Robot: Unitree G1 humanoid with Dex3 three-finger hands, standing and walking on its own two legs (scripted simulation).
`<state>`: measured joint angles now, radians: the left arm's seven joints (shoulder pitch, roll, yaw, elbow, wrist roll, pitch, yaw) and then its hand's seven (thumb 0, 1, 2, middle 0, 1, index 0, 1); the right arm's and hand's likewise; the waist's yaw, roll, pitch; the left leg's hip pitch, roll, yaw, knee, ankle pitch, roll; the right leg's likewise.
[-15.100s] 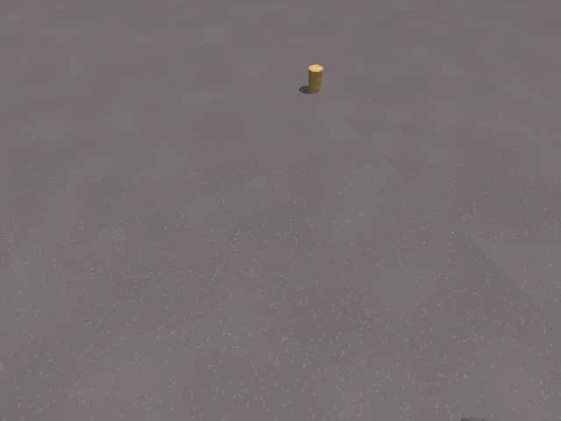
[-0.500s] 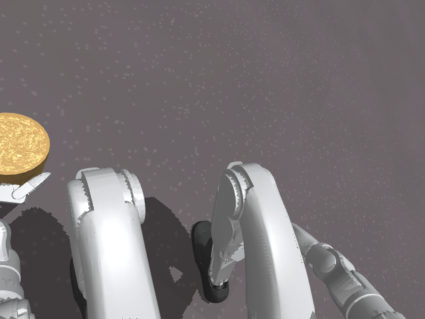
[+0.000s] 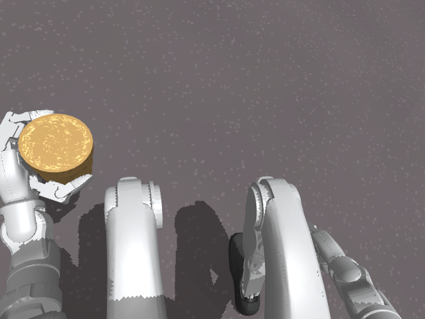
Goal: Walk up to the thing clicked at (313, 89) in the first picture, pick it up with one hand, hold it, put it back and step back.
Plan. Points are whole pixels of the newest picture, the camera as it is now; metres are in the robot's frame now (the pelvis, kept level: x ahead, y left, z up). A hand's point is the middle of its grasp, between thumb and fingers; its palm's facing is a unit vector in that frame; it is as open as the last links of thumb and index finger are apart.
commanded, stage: settle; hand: left
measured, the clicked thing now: (65, 160) +0.35 +0.28 -0.07
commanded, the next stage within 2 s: lift in 1.12 s
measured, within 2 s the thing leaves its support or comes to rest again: neither
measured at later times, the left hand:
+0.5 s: hand (45, 145) +0.35 +0.29 +0.01, palm faces +0.35 -0.94 -0.01, open 12.3 cm
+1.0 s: hand (35, 138) +0.35 +0.29 +0.03, palm faces +0.35 -0.94 -0.01, open 12.3 cm
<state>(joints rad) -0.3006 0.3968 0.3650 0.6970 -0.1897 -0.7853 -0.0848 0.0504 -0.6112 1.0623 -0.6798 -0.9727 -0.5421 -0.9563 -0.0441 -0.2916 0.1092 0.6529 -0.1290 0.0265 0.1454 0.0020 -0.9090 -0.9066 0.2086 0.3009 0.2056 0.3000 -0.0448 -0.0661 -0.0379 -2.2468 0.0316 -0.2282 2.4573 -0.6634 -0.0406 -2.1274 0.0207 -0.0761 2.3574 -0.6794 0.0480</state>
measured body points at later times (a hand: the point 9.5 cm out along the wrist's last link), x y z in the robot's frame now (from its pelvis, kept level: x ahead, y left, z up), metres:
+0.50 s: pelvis +0.01 -0.01 +0.03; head +0.19 +0.05 +0.43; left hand +0.33 +0.34 +0.01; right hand +0.22 -0.25 -0.09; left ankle +0.09 +0.14 -0.29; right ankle +0.11 -0.14 -0.29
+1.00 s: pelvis +0.01 -0.01 +0.05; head +0.18 +0.05 +0.46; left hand +0.33 +0.34 +0.03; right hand +0.21 -0.25 -0.08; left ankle +0.09 +0.14 -0.29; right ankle +0.11 -0.14 -0.29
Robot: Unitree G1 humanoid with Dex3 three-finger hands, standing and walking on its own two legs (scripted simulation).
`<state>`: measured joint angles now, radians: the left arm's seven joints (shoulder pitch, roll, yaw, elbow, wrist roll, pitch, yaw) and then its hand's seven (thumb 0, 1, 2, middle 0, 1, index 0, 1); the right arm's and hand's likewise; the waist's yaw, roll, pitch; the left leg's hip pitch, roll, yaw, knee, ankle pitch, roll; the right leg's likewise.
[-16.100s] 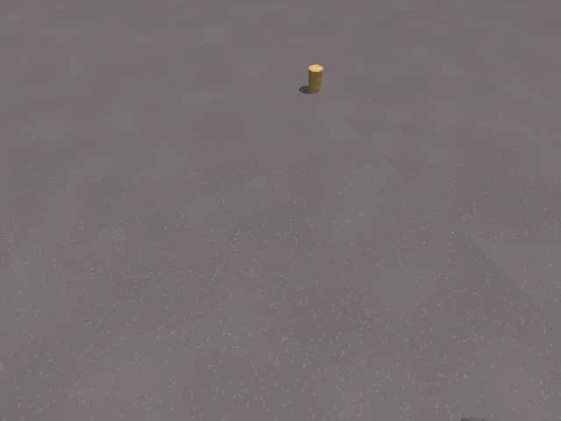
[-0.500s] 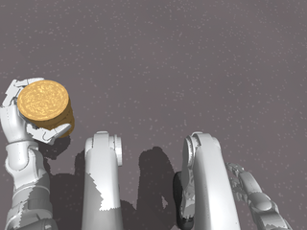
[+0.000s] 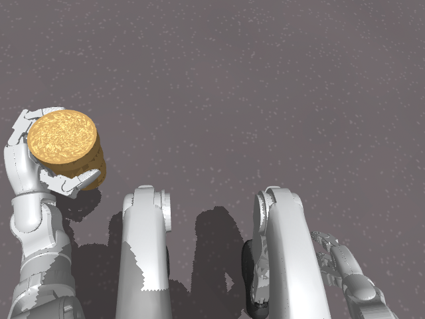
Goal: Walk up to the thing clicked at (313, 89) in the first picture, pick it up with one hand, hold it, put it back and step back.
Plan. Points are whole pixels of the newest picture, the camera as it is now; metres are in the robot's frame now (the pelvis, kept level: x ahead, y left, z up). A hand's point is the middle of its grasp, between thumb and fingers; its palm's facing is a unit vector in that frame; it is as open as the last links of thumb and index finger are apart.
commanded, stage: settle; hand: left
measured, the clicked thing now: (77, 157) +0.37 +0.27 -0.04
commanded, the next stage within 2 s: lift in 0.12 s
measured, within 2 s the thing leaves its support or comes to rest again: neither
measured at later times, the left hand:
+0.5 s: hand (65, 146) +0.37 +0.27 +0.01, palm faces +0.24 -0.97 -0.01, open 12.3 cm
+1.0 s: hand (21, 105) +0.37 +0.25 +0.15, palm faces +0.23 -0.97 -0.01, open 12.3 cm
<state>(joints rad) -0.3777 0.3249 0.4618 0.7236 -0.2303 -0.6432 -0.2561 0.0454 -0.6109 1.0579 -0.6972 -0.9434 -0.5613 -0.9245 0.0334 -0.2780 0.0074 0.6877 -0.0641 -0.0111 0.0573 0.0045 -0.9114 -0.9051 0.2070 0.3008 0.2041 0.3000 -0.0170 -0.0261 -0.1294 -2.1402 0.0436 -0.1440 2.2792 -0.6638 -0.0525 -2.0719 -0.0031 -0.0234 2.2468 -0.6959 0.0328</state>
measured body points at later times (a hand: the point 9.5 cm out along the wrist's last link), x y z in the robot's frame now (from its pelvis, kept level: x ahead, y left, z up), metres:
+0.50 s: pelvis +0.00 +0.00 +0.02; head +0.18 +0.04 +0.43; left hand +0.35 +0.32 +0.02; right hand +0.18 -0.25 -0.11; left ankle +0.09 +0.14 -0.33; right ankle +0.10 -0.13 -0.33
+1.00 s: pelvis +0.02 +0.00 +0.13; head +0.19 +0.04 +0.54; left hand +0.35 +0.30 +0.16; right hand +0.23 -0.23 +0.01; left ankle +0.09 +0.14 -0.33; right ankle +0.10 -0.13 -0.33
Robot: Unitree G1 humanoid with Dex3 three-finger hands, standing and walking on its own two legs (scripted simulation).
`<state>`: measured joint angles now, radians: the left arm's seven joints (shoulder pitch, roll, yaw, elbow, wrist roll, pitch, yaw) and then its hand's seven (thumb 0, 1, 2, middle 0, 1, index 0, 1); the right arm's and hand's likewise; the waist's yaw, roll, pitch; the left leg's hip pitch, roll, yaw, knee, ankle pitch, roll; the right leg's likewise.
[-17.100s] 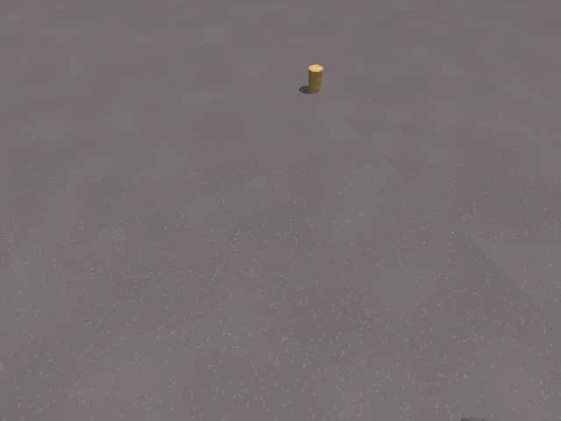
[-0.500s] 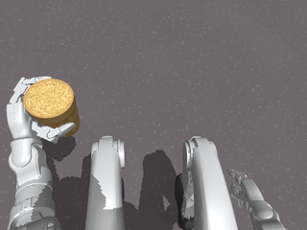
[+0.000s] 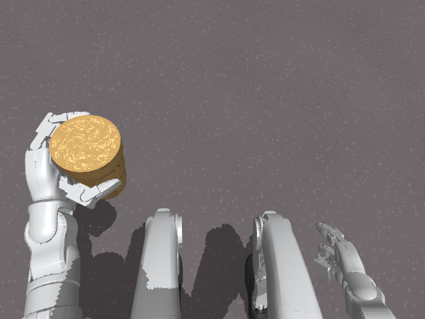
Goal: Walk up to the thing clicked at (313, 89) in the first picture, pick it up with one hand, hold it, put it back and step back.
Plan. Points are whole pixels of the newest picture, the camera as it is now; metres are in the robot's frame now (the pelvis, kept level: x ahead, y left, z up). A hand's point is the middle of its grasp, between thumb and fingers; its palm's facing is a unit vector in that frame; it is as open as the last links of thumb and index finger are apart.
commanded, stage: lift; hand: left
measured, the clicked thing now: (98, 165) +0.35 +0.23 +0.00
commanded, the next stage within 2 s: hold in 1.66 s
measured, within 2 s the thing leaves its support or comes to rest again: neither
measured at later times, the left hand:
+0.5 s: hand (40, 106) +0.36 +0.22 +0.18, palm faces +0.22 -0.98 -0.01, open 12.3 cm
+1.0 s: hand (23, 52) +0.37 +0.20 +0.24, palm faces +0.21 -0.98 +0.00, open 12.3 cm
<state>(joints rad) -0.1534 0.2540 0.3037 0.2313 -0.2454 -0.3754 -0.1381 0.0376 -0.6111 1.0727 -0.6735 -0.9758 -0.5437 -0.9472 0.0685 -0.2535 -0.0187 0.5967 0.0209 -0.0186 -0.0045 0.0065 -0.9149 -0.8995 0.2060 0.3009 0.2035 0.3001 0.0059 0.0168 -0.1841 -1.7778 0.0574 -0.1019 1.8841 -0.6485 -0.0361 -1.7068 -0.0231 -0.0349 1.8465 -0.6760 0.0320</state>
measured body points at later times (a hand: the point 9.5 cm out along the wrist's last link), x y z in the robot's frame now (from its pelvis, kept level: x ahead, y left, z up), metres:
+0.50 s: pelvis +0.03 +0.01 +0.14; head +0.13 +0.04 +0.58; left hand +0.34 +0.27 +0.18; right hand +0.21 -0.23 +0.04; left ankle +0.08 +0.14 -0.46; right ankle +0.07 -0.14 -0.46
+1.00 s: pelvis +0.05 +0.00 +0.20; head +0.12 +0.02 +0.64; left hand +0.36 +0.25 +0.25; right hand +0.20 -0.23 +0.09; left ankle +0.08 +0.14 -0.46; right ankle +0.07 -0.14 -0.46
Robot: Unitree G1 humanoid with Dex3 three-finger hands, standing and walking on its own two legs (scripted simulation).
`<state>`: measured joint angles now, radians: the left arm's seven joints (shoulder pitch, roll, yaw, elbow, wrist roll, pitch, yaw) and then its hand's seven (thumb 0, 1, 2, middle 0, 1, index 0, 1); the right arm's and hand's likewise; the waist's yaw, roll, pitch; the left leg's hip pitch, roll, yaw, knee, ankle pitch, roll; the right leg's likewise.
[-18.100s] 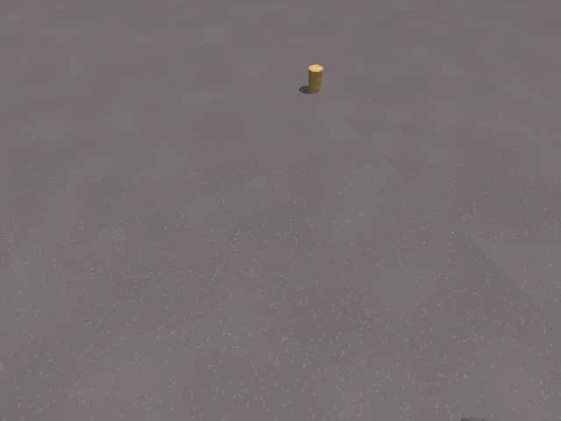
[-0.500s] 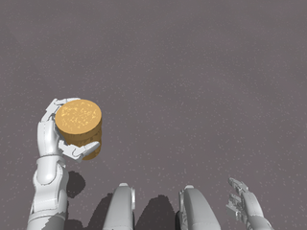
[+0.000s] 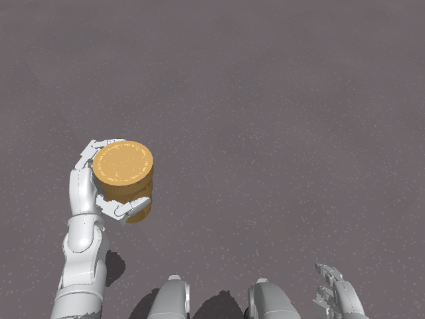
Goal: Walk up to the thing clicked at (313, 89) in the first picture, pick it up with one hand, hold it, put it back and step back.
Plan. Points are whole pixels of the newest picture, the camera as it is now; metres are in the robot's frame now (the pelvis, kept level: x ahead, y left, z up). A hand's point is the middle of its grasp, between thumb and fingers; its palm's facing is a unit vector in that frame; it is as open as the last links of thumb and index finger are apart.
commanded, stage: lift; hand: left
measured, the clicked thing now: (129, 187) +0.34 +0.17 +0.02
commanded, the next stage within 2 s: hold in 0.66 s
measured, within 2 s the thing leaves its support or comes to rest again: neither
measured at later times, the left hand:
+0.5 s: hand (123, 166) +0.35 +0.17 +0.08, palm faces +0.15 -0.99 +0.01, open 12.3 cm
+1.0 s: hand (121, 161) +0.35 +0.17 +0.10, palm faces +0.16 -0.99 +0.02, open 12.3 cm
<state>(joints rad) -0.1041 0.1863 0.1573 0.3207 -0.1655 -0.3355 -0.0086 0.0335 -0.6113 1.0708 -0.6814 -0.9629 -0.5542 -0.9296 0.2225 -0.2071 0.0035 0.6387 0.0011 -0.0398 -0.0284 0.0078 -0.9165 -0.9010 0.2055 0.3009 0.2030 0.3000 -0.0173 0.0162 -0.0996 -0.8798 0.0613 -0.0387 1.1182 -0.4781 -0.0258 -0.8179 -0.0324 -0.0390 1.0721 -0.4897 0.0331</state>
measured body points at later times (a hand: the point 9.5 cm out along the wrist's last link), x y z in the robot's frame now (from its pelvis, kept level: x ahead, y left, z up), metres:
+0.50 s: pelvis +0.01 +0.00 +0.02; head +0.07 +0.01 +0.47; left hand +0.34 +0.22 +0.08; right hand +0.14 -0.25 -0.09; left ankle +0.04 +0.13 -0.66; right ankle +0.02 -0.14 -0.66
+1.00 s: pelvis +0.02 +0.00 +0.04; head +0.06 +0.01 +0.48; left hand +0.33 +0.22 +0.10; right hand +0.15 -0.24 -0.07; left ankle +0.04 +0.13 -0.66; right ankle +0.02 -0.14 -0.66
